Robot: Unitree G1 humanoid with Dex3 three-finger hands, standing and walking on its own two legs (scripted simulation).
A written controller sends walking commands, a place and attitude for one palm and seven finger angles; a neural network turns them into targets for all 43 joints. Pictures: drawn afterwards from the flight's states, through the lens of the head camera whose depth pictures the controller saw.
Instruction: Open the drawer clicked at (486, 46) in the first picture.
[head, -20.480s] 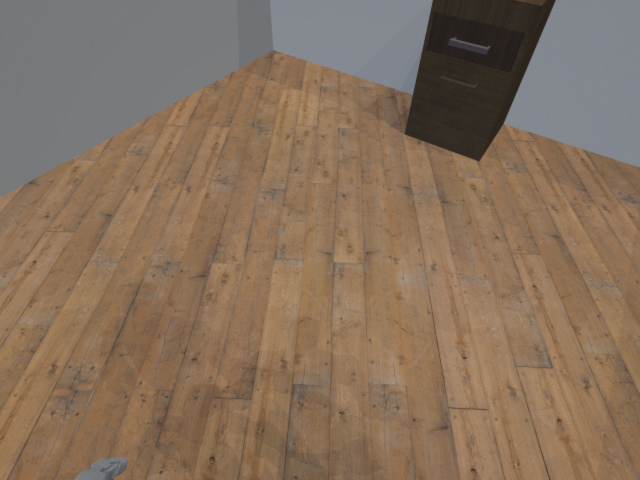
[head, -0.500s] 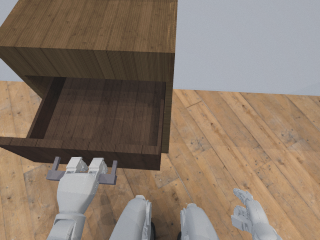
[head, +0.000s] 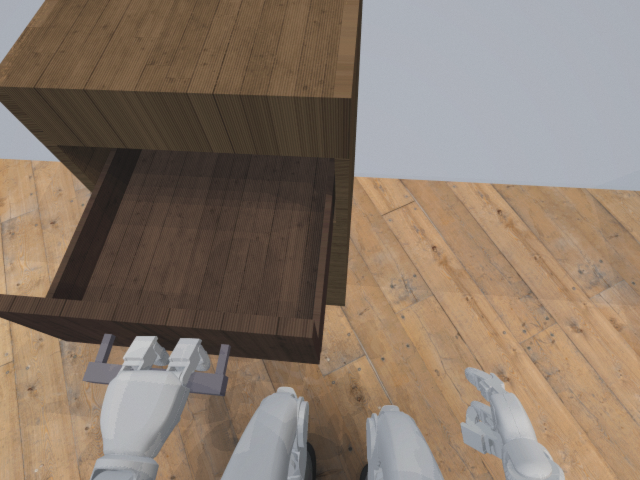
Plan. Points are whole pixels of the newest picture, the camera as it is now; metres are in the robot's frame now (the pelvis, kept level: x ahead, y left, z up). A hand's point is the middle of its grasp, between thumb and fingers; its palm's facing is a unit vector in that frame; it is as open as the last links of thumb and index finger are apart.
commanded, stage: pull the drawer open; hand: left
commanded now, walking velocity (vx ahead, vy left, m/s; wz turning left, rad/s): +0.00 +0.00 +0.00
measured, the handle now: (161, 362) +0.25 +0.23 -0.05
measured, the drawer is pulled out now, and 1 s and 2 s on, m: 0.24 0.28 0.28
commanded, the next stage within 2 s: open the thumb to release the handle in 1.16 s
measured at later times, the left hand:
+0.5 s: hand (164, 428) +0.18 +0.21 -0.07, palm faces -0.17 -0.12 -0.98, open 5.8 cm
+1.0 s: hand (161, 440) +0.17 +0.21 -0.07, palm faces -0.17 -0.13 -0.98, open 5.8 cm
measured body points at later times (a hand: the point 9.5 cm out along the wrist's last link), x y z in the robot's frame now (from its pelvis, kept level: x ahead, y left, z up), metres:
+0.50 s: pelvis +0.00 -0.01 +0.00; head +0.13 -0.03 +0.42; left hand +0.18 +0.22 -0.01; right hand +0.22 -0.21 -0.14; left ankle +0.03 +0.09 -0.57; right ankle +0.00 -0.09 -0.57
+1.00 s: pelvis +0.00 -0.01 -0.01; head +0.13 -0.03 +0.42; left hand +0.17 +0.22 -0.01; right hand +0.23 -0.21 -0.14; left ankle +0.03 +0.09 -0.57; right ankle +0.00 -0.09 -0.57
